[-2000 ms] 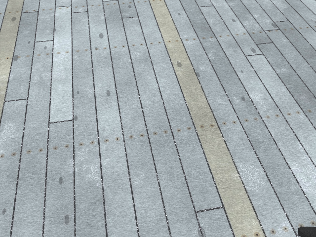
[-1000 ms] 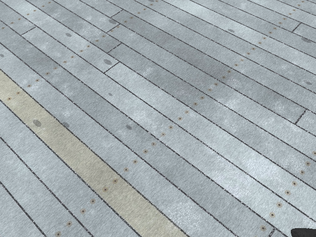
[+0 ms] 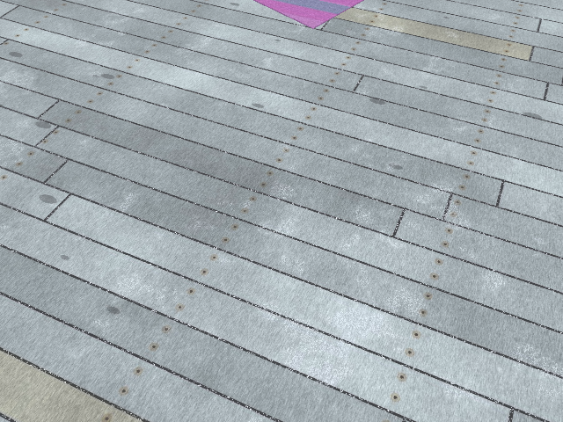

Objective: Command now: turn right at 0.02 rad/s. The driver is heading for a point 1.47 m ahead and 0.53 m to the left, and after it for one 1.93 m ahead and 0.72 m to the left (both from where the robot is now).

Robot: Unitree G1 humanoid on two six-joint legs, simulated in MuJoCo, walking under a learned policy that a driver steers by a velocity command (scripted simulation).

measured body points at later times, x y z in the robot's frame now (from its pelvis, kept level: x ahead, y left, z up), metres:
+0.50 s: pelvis +0.00 +0.01 +0.00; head +0.01 +0.01 +0.45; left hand +0.06 +0.27 -0.14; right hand +0.04 -0.26 -0.15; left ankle -0.01 +0.16 -0.74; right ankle -0.03 -0.11 -0.74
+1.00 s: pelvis +0.02 +0.03 +0.00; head +0.02 +0.04 +0.45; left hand +0.02 +0.29 -0.15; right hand +0.06 -0.22 -0.14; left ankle -0.01 +0.15 -0.72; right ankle -0.03 -0.11 -0.74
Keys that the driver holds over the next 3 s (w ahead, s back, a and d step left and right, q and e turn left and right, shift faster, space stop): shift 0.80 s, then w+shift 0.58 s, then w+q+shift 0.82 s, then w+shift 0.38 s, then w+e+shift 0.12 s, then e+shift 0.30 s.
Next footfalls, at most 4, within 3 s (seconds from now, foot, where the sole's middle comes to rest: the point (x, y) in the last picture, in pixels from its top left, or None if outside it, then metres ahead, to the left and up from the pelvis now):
1.50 right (337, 410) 0.54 -0.11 -0.78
1.98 left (201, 293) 0.87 0.24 -0.78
2.46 right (168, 177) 1.33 0.39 -0.78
2.90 left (45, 155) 1.45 0.83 -0.78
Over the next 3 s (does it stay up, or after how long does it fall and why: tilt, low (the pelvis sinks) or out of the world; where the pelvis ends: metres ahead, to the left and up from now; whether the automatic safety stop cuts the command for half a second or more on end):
stays up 1.38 0.63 -0.02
